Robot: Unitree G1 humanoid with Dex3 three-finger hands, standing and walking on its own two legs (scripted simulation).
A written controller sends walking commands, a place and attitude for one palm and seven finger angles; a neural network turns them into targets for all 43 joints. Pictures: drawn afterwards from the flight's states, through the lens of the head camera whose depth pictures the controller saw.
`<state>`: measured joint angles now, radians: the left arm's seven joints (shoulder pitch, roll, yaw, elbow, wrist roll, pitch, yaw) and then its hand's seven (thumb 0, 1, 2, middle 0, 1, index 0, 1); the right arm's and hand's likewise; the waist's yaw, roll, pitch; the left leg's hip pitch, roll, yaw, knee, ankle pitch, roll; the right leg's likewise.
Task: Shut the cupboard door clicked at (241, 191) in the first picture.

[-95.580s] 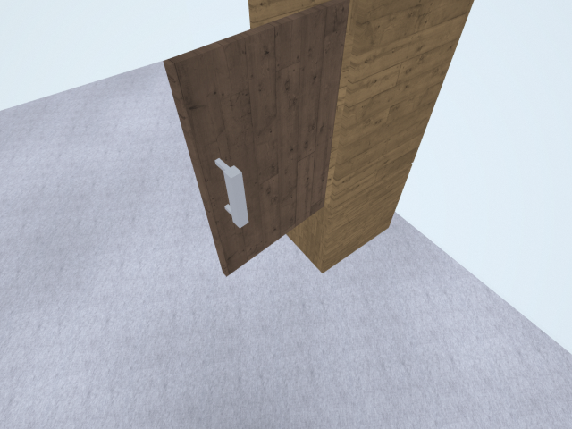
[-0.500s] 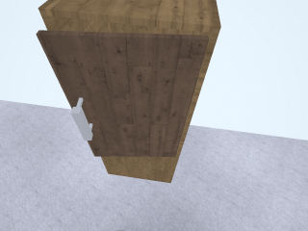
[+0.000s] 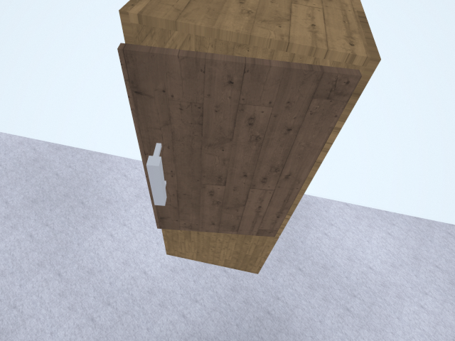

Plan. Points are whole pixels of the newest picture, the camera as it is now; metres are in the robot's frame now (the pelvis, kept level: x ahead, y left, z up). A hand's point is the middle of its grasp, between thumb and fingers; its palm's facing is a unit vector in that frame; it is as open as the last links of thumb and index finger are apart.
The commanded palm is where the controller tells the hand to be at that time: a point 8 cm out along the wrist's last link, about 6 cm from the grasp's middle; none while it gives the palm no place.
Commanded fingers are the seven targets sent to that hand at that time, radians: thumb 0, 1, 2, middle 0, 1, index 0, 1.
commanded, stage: come to a stop and stand still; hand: left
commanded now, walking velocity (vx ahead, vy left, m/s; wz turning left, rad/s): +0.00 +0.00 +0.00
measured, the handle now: (159, 175) +0.43 +0.19 -0.02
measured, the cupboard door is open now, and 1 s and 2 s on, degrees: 8 8 8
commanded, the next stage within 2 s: look again from close up in 0.58 s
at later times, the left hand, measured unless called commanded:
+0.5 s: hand out of the picture +0.00 +0.20 -0.18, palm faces +0.01 -0.99 -0.15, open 7.3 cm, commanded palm none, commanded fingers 0.00 0.90 0.90 -0.20 -0.30 -0.20 -0.30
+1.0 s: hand out of the picture -0.03 +0.19 -0.17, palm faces +0.04 -0.98 -0.20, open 7.4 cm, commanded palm none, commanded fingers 0.00 0.90 0.90 -0.20 -0.30 -0.20 -0.30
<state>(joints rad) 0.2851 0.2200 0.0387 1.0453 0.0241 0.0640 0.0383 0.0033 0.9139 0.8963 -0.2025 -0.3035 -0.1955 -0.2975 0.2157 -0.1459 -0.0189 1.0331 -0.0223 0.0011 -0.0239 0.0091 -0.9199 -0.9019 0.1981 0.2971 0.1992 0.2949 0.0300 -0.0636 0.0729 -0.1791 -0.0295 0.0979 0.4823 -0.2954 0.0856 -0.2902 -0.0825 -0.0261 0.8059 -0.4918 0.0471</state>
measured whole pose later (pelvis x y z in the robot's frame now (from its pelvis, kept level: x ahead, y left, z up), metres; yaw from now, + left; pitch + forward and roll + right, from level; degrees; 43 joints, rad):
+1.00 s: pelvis +0.00 +0.03 +0.00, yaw +1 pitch -2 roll +0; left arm 0.36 0.11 -0.03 1.11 0.01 -0.01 0.05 0.00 0.91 0.90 -0.20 -0.30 -0.19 -0.30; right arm 0.30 -0.18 0.02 1.08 -0.01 -0.02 -0.03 0.03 -0.93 -0.90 0.20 0.30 0.20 0.29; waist 0.00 0.04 -0.01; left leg -0.15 -0.10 0.11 0.46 -0.29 0.12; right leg -0.17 -0.05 -0.01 0.52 -0.32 0.03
